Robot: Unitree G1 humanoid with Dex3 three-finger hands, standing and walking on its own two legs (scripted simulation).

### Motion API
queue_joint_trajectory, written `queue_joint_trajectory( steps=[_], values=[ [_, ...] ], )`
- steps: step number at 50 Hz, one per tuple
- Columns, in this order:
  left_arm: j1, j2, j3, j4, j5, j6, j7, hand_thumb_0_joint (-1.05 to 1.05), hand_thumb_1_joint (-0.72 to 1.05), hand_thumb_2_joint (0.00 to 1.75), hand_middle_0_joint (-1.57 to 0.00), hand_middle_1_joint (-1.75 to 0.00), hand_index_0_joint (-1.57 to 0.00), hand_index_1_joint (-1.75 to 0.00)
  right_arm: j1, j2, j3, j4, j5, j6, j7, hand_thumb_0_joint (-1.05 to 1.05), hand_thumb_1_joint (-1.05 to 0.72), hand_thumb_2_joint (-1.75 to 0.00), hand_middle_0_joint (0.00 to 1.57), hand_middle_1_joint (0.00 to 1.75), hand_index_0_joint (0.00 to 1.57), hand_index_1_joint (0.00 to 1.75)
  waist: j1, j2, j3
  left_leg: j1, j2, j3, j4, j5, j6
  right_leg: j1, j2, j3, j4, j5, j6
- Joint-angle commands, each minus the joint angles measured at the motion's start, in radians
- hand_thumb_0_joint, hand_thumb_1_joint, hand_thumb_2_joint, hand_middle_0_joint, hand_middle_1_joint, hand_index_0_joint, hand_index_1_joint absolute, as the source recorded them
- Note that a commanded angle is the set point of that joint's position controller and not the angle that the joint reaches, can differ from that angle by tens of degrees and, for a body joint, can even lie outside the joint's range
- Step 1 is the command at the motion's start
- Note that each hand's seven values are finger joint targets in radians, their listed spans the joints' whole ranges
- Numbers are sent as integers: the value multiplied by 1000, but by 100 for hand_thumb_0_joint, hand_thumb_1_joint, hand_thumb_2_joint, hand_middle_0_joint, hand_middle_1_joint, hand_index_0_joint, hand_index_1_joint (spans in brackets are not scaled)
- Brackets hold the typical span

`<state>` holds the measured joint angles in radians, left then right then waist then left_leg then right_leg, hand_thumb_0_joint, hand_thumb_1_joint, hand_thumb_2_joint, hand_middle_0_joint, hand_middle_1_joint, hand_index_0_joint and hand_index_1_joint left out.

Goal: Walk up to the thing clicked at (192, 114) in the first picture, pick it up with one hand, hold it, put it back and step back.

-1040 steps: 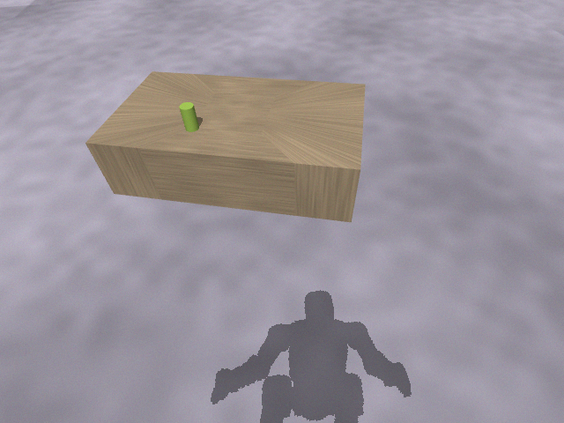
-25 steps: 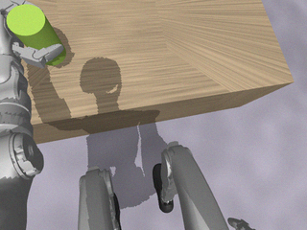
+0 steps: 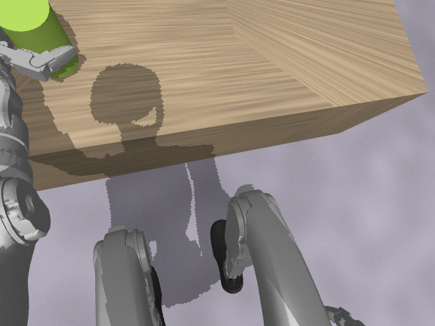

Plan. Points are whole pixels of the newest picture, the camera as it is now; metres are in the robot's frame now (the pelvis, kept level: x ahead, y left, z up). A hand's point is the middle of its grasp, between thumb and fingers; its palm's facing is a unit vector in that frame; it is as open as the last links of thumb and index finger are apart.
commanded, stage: lower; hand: left
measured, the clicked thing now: (41, 37) +0.59 +0.15 -0.01
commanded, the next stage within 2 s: loosen in 0.44 s
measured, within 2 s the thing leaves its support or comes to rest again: rests again in 0.34 s
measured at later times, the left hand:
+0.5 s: hand (45, 41) +0.61 +0.16 -0.04, palm faces -0.01 -1.00 -0.07, open 9.7 cm
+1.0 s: hand (44, 37) +0.61 +0.16 -0.04, palm faces -0.01 -1.00 -0.05, open 11.9 cm
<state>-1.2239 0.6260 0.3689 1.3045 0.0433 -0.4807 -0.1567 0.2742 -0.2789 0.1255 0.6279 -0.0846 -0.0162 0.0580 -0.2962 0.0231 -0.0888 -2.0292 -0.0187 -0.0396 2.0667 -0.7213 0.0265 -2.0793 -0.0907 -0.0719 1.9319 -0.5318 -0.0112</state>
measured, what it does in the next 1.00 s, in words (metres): stands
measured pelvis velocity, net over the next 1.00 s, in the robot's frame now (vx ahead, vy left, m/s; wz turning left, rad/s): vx -0.01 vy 0.01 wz -0.03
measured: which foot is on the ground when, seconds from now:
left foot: down 0.00-1.00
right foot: down 0.00-1.00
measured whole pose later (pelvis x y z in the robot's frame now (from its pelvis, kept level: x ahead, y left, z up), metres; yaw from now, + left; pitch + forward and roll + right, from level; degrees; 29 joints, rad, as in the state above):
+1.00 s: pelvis -0.01 +0.01 -0.04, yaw -2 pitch +38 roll -8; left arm -1.31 0.66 0.33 1.30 0.07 -0.42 -0.11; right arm 0.27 -0.30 0.16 0.59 -0.10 0.04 0.08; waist -0.32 0.03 -0.05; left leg -2.15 -0.03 -0.06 2.20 -0.71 0.05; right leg -2.17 -0.10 -0.09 2.02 -0.52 0.01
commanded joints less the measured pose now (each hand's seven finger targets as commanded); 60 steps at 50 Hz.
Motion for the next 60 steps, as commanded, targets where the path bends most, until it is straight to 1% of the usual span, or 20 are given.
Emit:
queue_joint_trajectory(
  steps=[1, 3, 6, 10, 13, 18, 19, 22, 23, 25, 28, 29, 33, 35, 38, 41, 51, 57, 59, 60],
  values=[
    [-553, 205, 11, -236, -22, -76, 12, 0, 14, 133, -130, -148, -130, -149, 264, -231, -73, 8, 1, 7, -14, 0, -89, -90, 20, 30, 20, 30, -48, 297, -783, 409, -8, -13, -247, 267, -11, 524, 43, 15, -133, 202, -39],
    [-519, 175, -12, -182, -16, -64, 12, 0, 15, 132, -130, -149, -131, -149, 259, -232, -70, 7, -3, 11, -13, 0, -89, -90, 20, 30, 20, 30, -55, 260, -748, 362, -10, -7, -228, 242, -5, 524, 44, 16, -138, 190, -34],
    [-515, 195, -13, -155, 5, -60, 21, 0, 15, 133, -133, -152, -134, -152, 261, -235, -63, 5, -6, 16, -7, 0, -88, -90, 20, 30, 20, 30, -60, 253, -705, 324, -11, -11, -225, 220, -4, 496, 43, 7, -128, 165, -33],
    [-535, 210, -9, -177, 0, -64, 18, 0, 17, 133, -133, -152, -135, -152, 250, -247, -56, -7, -6, 23, -3, 0, -88, -89, 20, 30, 20, 30, -63, 267, -704, 340, -7, -29, -221, 198, -7, 448, 41, -7, -104, 137, -32],
    [-576, 237, 5, -235, 2, -66, 22, 0, 17, 134, -133, -152, -135, -152, 261, -255, -52, -11, -10, 27, -1, 0, -88, -90, 20, 30, 20, 30, -62, 320, -766, 395, -4, -40, -208, 271, -17, 451, 38, -12, -72, 192, -35],
    [-601, 262, 18, -264, 12, -63, 49, 0, 13, 135, -134, -152, -135, -153, 266, -255, -51, -13, -17, 36, -1, 0, -89, -90, 20, 30, 20, 30, -57, 343, -806, 373, -8, -25, -194, 251, -14, 486, 43, -6, -68, 185, -34],
    [-606, 237, -3, -266, 17, -64, 48, 0, 13, 134, -132, -151, -133, -151, 265, -253, -47, -8, -19, 36, -1, 0, -89, -90, 20, 30, 20, 30, -71, 352, -808, 390, -5, -29, -187, 278, -18, 484, 40, -10, -60, 211, -34],
    [-605, 246, -6, -277, 24, -61, 50, 0, 10, 134, -132, -150, -133, -151, 265, -256, -45, -7, -20, 41, 0, 0, -89, -90, 20, 30, 20, 30, -68, 361, -805, 388, -5, -27, -181, 293, -18, 473, 43, -11, -53, 218, -36],
    [-581, 208, -28, -229, 32, -52, 50, 0, 11, 134, -132, -151, -133, -152, 266, -256, -44, -3, -22, 42, 1, 0, -89, -90, 20, 30, 20, 30, -80, 372, -773, 394, -3, -31, -181, 303, -21, 449, 42, -16, -48, 220, -37],
    [-586, 188, -49, -211, 36, -44, 48, 0, 11, 133, -131, -149, -132, -150, 260, -262, -47, 0, -21, 45, 0, 0, -88, -90, 20, 30, 20, 30, -97, 342, -721, 349, -4, -33, -175, 244, -14, 416, 44, -18, -61, 174, -35],
    [-579, 216, -44, -213, 31, -34, 46, 0, 8, 126, -139, -147, -140, -147, 252, -265, -45, -3, -22, 49, 1, 0, -90, -90, 20, 30, 20, 30, -83, 318, -699, 303, -7, -25, -170, 191, -6, 428, 44, -15, -73, 135, -30],
    [-584, 235, -36, -225, 28, -32, 46, 0, 0, 118, -131, -139, -132, -139, 251, -263, -42, -11, -20, 49, 1, 0, -89, -89, 20, 30, 20, 30, -80, 312, -711, 288, -9, -22, -169, 186, -4, 447, 43, -16, -71, 133, -28],
    [-562, 198, -24, -223, -14, -20, 34, 0, -10, 86, -107, -109, -109, -107, 255, -272, -44, -17, -12, 49, -1, 0, -89, -89, 20, 30, 20, 30, -79, 305, -729, 318, -6, -34, -163, 217, -9, 433, 41, -21, -54, 161, -28],
    [-580, 213, -19, -250, -12, -24, 35, 0, -15, 70, -99, -99, -101, -97, 257, -276, -44, -15, -14, 52, -1, 0, -89, -89, 20, 30, 20, 30, -78, 336, -736, 350, -3, -49, -172, 236, -17, 409, 40, -27, -43, 169, -31],
    [-584, 227, -21, -258, 6, -26, 46, 0, -32, 61, -84, -83, -84, -83, 251, -270, -45, -16, -15, 54, -1, 0, -90, -89, 20, 30, 20, 30, -74, 338, -735, 331, -3, -43, -174, 221, -15, 418, 41, -24, -41, 157, -32],
    [-554, 191, -33, -228, 12, -19, 51, 0, -38, 49, -72, -69, -72, -69, 262, -267, -44, -13, -16, 56, 1, 0, -90, -89, 20, 30, 20, 30, -79, 322, -727, 320, -7, -34, -163, 247, -13, 429, 41, -22, -45, 184, -32],
    [-541, 161, -46, -221, 15, -5, 49, 0, -44, 29, -46, -41, -45, -41, 256, -271, -48, -24, -14, 68, 5, 0, -89, -90, 20, 30, 20, 30, -83, 330, -690, 353, -1, -61, -183, 246, -21, 362, 36, -33, -36, 166, -35],
    [-557, 179, -41, -252, 6, -9, 49, 0, -47, 22, -35, -29, -34, -30, 251, -263, -48, -27, -13, 68, 4, 0, -90, -90, 20, 30, 20, 30, -77, 302, -721, 298, -9, -29, -158, 233, -9, 436, 38, -16, -46, 172, -29],
    [-552, 178, -41, -235, 5, -8, 46, 0, -47, 25, -23, -27, -22, -28, 253, -260, -48, -24, -12, 67, 3, 0, -88, -90, 20, 30, 20, 30, -73, 297, -723, 294, -10, -24, -156, 228, -7, 437, 38, -12, -47, 168, -29],
    [-570, 213, -27, -261, 7, -12, 47, 0, -47, 23, -21, -25, -20, -25, 263, -262, -49, -20, -13, 68, 2, 0, -88, -89, 20, 30, 20, 30, -71, 307, -748, 290, -11, -17, -153, 237, -6, 466, 38, -8, -49, 183, -28]
  ],
)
